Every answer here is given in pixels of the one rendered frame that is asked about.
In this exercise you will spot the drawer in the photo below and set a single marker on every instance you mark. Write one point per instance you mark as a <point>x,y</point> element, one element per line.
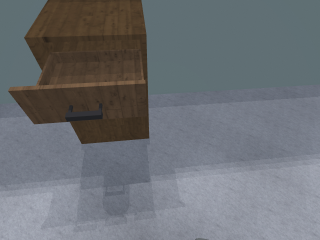
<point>85,79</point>

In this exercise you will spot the cabinet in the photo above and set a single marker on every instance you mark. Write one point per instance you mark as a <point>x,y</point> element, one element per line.
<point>94,25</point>

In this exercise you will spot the handle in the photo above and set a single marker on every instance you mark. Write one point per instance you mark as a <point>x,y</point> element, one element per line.
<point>84,115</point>

